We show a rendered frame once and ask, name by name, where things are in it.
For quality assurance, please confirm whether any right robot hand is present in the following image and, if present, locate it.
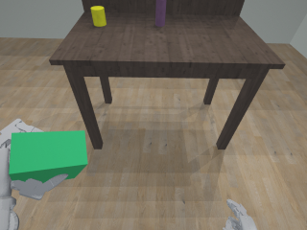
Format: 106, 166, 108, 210
223, 199, 257, 230

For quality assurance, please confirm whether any left robot forearm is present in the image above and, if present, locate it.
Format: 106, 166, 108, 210
0, 195, 19, 230

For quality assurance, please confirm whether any table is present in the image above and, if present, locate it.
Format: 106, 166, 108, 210
49, 0, 286, 150

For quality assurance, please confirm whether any sponge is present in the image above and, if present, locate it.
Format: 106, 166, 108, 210
9, 130, 88, 184

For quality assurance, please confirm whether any left robot hand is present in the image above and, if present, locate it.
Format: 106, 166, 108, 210
0, 119, 69, 200

